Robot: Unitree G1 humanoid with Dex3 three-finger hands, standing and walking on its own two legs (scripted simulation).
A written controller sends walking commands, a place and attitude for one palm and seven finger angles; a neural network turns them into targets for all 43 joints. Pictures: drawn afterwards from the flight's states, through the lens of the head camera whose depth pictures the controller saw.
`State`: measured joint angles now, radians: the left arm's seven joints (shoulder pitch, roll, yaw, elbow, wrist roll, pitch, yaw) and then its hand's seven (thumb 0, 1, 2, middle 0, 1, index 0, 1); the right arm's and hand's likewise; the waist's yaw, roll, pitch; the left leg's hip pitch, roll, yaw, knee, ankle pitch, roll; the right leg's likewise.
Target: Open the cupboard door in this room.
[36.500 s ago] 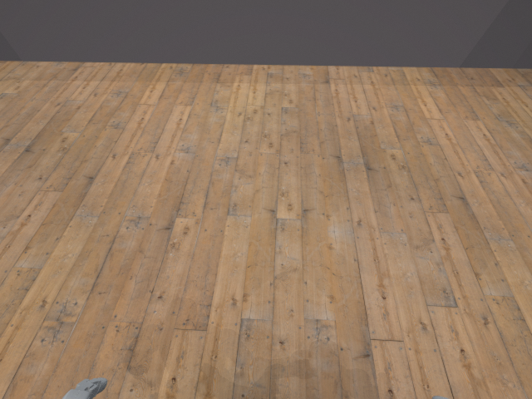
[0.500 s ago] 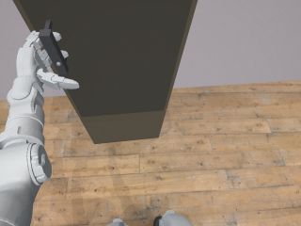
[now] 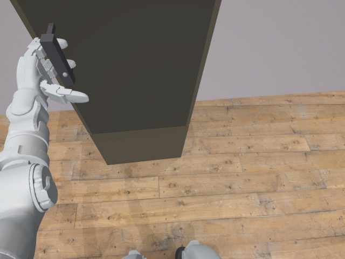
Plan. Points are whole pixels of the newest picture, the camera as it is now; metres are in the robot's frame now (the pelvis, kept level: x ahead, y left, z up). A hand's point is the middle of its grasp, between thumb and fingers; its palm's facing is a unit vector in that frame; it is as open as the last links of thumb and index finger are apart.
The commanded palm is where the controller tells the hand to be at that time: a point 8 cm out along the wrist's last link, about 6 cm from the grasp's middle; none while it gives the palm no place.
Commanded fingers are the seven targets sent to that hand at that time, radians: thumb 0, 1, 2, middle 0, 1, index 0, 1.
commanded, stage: close the thumb around the handle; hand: left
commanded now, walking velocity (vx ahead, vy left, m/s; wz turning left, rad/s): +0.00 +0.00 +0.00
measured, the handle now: (60, 55) +0.56 +0.22 +0.10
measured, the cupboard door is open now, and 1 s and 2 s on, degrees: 0 1 46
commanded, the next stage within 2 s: pull the door open along its arc in 0.80 s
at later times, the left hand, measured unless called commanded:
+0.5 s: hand (66, 74) +0.50 +0.20 +0.11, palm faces +0.06 -1.00 -0.02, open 9.6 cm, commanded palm +0.48 +0.25 +0.10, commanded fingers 0.00 0.68 0.80 -0.38 -1.33 -0.38 -1.33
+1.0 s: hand (67, 74) +0.50 +0.20 +0.11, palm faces +0.05 -1.00 -0.01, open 6.0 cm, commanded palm +0.46 +0.24 +0.10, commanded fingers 0.00 0.90 0.90 -0.40 -1.35 -0.40 -1.35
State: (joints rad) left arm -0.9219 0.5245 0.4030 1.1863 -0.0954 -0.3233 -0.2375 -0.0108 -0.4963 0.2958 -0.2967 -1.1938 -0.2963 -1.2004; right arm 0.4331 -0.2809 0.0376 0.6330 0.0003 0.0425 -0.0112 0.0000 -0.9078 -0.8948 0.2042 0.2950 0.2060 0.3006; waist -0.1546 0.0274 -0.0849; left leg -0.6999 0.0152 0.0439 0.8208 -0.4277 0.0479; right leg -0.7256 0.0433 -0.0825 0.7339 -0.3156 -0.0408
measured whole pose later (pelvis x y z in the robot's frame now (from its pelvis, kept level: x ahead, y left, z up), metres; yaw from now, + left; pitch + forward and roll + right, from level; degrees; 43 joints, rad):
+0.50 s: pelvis +0.00 +0.00 +0.00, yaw +0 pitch +17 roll -2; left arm -0.92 0.52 0.40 1.19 -0.09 -0.34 -0.23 0.00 0.16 0.58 -0.34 -1.26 -0.34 -1.27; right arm 0.42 -0.27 0.04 0.63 0.00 0.03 -0.01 0.00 -0.91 -0.89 0.20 0.30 0.21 0.30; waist -0.15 0.03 -0.09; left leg -0.70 0.01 0.05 0.82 -0.43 0.05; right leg -0.73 0.04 -0.08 0.74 -0.32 -0.04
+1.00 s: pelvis +0.00 +0.00 +0.00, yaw +0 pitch +17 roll -2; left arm -0.91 0.50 0.40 1.16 -0.10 -0.33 -0.22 0.01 0.68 0.80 -0.34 -1.32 -0.34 -1.34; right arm 0.43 -0.28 0.04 0.62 0.00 0.03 -0.01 0.00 -0.91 -0.89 0.20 0.30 0.21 0.30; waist -0.15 0.03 -0.09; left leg -0.70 0.01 0.05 0.82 -0.42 0.05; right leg -0.73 0.04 -0.07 0.74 -0.31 -0.04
